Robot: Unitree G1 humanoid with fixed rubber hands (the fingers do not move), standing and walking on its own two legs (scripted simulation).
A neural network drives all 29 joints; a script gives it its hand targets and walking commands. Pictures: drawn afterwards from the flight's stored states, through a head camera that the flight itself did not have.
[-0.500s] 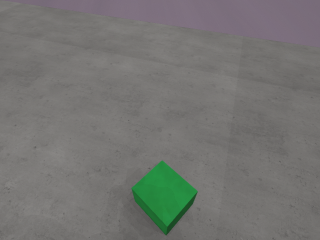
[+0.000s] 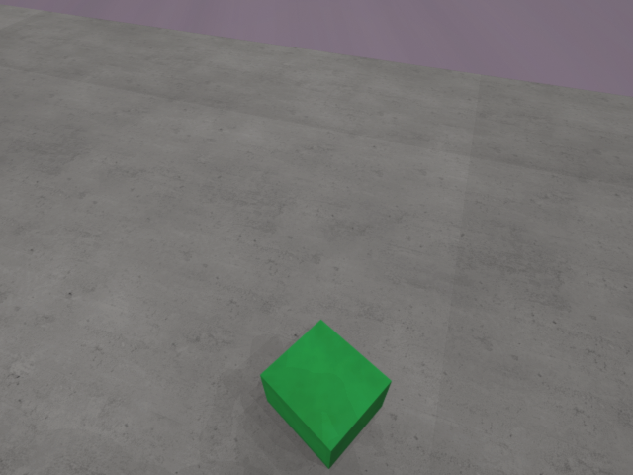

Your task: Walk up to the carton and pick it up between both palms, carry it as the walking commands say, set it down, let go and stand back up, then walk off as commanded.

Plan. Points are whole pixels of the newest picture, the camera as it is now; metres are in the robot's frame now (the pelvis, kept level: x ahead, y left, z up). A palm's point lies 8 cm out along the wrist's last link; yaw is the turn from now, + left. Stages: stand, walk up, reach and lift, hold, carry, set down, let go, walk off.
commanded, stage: walk up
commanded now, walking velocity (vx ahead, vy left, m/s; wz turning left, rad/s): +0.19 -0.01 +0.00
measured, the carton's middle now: (324, 391) +0.45 +0.00 -0.67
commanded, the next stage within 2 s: none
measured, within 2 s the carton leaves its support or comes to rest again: neither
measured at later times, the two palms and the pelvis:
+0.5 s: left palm out of the picture +0.06 +0.32 -0.14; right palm out of the picture +0.00 -0.19 -0.11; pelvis -0.02 +0.08 +0.00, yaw -9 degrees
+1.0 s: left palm out of the picture +0.09 +0.39 -0.09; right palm out of the picture -0.04 -0.13 -0.14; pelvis -0.02 +0.13 +0.01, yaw -27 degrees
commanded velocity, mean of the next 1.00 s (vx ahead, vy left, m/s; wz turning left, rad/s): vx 0.07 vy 0.14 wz -0.46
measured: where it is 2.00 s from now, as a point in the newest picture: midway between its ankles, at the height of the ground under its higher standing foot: outside the picture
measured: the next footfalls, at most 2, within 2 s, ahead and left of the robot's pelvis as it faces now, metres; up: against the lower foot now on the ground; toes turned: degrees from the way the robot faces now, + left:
left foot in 0.40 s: +0.05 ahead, +0.16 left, +0.00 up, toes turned -1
right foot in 0.80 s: -0.01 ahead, -0.01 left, +0.00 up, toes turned -25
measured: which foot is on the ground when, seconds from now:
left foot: down 0.00-0.16, up 0.18-0.38, down 0.40-0.78, up 0.80-1.00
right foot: down 0.00-0.40, up 0.42-0.78, down 0.80-1.00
